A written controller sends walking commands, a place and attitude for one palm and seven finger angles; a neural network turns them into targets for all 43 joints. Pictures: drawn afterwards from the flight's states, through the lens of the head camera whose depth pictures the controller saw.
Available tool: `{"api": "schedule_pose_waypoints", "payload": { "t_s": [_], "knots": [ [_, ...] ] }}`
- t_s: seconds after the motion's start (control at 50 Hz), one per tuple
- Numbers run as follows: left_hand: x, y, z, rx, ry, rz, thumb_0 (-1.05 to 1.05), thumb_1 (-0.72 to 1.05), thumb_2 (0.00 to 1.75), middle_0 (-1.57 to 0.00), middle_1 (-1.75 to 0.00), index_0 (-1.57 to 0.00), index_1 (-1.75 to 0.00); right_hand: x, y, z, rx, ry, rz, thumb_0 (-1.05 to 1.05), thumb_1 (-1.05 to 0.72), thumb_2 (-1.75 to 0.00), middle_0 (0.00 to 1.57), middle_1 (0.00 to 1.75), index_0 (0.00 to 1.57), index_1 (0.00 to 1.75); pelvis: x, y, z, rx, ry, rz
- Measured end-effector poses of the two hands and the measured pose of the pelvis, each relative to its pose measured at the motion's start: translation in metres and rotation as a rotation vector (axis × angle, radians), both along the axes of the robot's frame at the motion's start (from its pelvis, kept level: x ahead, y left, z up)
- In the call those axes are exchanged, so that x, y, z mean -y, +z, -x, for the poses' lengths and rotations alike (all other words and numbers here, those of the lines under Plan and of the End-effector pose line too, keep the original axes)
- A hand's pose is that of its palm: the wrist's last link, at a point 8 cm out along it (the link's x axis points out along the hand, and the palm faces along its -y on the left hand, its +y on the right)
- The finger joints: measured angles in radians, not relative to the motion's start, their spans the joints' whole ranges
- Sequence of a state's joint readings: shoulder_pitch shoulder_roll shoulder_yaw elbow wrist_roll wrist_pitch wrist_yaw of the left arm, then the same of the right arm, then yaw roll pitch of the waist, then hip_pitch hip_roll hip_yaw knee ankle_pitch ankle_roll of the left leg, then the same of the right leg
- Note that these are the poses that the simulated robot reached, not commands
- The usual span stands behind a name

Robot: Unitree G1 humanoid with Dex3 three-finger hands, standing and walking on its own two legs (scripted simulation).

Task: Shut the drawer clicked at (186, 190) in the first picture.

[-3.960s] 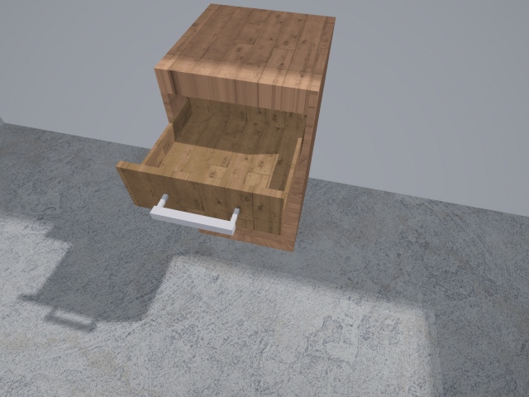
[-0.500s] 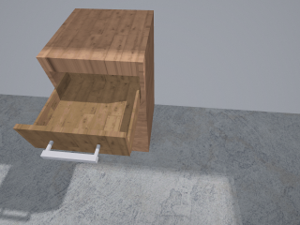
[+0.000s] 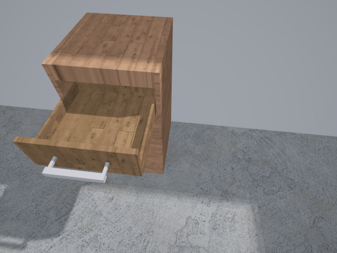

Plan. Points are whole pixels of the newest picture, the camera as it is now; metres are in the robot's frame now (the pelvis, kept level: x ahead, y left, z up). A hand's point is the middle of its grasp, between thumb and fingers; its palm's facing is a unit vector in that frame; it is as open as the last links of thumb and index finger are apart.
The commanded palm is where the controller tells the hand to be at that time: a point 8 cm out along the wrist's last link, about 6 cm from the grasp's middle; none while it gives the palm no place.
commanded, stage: come to a stop and stand still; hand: left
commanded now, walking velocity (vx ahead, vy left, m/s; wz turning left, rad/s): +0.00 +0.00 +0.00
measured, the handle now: (77, 168) +0.36 +0.31 -0.12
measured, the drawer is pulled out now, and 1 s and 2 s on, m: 0.29 0.29 0.29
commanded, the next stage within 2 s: look again from close up in 0.62 s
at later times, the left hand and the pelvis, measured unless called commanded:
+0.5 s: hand out of the picture -0.02 +0.23 -0.17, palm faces +0.02 -0.97 -0.23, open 7.4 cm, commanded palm none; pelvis -0.03 +0.04 +0.00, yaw +0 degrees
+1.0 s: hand out of the picture -0.04 +0.19 -0.17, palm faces +0.01 -0.98 -0.17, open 7.4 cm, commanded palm none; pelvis -0.03 +0.03 +0.00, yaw -1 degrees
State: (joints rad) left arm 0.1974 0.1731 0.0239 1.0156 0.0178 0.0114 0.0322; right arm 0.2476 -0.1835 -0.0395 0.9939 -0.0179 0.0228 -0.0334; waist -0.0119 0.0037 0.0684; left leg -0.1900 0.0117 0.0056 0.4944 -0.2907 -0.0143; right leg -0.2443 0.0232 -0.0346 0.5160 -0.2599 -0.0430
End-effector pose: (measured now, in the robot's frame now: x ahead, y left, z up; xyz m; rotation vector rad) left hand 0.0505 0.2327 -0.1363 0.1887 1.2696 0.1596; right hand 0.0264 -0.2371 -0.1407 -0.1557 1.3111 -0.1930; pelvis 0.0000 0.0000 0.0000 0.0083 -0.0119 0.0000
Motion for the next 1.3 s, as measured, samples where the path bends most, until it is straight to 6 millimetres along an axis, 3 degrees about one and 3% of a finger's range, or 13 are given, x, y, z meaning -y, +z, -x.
{"api": "schedule_pose_waypoints", "payload": {
  "t_s": [0.14,0.24,0.46,0.6,0.7,0.96,1.3],
  "knots": [
    [-0.020,0.002,0.011,0.070,0.012,-0.027,0.00,0.90,0.89,-0.20,-0.30,-0.20,-0.30,-0.013,0.000,-0.010,0.102,0.016,-0.002,0.00,-0.91,-0.90,0.20,0.30,0.20,0.30,-0.012,-0.005,0.005,0.022,0.021,0.014],
    [-0.032,0.002,0.017,0.089,0.004,-0.017,0.00,0.90,0.89,-0.20,-0.30,-0.20,-0.30,-0.031,0.005,-0.007,0.135,0.038,-0.010,0.00,-0.91,-0.90,0.20,0.30,0.20,0.30,-0.024,-0.003,0.015,0.032,0.011,0.017],
    [-0.043,0.001,0.066,-0.011,0.006,-0.001,0.00,0.90,0.89,-0.20,-0.30,-0.20,-0.30,-0.047,0.002,0.034,0.046,0.033,-0.025,0.00,-0.91,-0.90,0.20,0.30,0.20,0.30,-0.039,0.001,0.033,0.025,0.003,0.011],
    [-0.035,-0.001,0.099,-0.105,0.024,0.016,0.00,0.90,0.89,-0.20,-0.30,-0.20,-0.30,-0.049,-0.001,0.061,-0.035,0.009,-0.034,0.00,-0.91,-0.90,0.20,0.30,0.20,0.30,-0.040,0.002,0.035,0.019,-0.001,0.007],
    [-0.025,-0.002,0.111,-0.143,0.031,0.032,0.00,0.90,0.89,-0.20,-0.30,-0.20,-0.30,-0.050,-0.002,0.071,-0.065,-0.008,-0.041,0.00,-0.91,-0.90,0.20,0.30,0.20,0.30,-0.038,0.003,0.034,0.019,-0.005,0.006],
    [-0.004,-0.004,0.095,-0.117,0.023,0.060,0.00,0.90,0.89,-0.20,-0.30,-0.20,-0.30,-0.055,-0.005,0.070,-0.072,-0.026,-0.068,0.00,-0.91,-0.90,0.20,0.30,0.20,0.30,-0.032,0.004,0.028,0.020,-0.013,0.005],
    [-0.003,-0.002,0.082,-0.103,0.020,0.044,0.00,0.91,0.89,-0.20,-0.30,-0.20,-0.30,-0.053,-0.006,0.071,-0.092,-0.037,-0.076,0.00,-0.91,-0.90,0.20,0.30,0.20,0.30,-0.026,0.005,0.022,0.022,-0.016,0.005]
  ]
}}
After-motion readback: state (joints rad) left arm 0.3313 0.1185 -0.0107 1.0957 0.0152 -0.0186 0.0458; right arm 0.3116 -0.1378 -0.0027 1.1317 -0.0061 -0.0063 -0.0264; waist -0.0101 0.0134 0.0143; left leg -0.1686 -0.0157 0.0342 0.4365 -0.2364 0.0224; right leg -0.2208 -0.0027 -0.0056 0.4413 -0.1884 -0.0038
